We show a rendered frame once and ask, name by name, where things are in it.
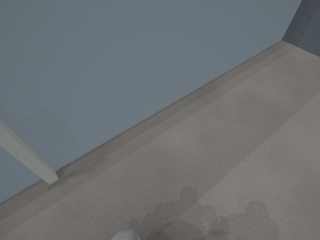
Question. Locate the left robot thigh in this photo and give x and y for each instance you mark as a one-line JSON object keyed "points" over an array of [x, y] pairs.
{"points": [[126, 235]]}

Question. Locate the panel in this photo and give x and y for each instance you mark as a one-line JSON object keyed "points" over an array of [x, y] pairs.
{"points": [[16, 147]]}

